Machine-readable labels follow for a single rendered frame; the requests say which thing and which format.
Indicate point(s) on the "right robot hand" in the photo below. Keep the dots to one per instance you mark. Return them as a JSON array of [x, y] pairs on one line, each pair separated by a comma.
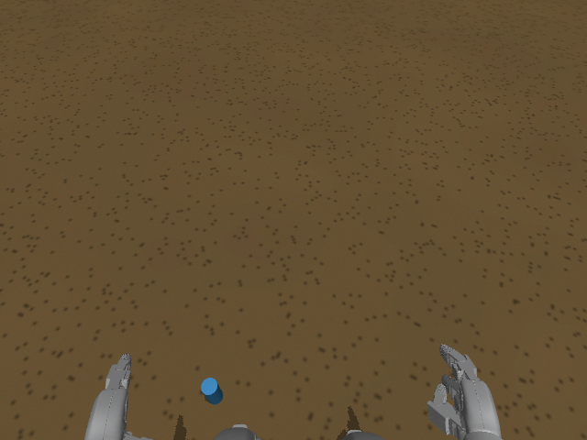
[[474, 409]]

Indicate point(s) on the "can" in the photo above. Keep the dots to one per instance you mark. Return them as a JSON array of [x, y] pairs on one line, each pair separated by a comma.
[[212, 391]]

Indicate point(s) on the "left robot hand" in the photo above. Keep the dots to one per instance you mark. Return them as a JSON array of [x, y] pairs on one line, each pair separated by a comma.
[[109, 414]]

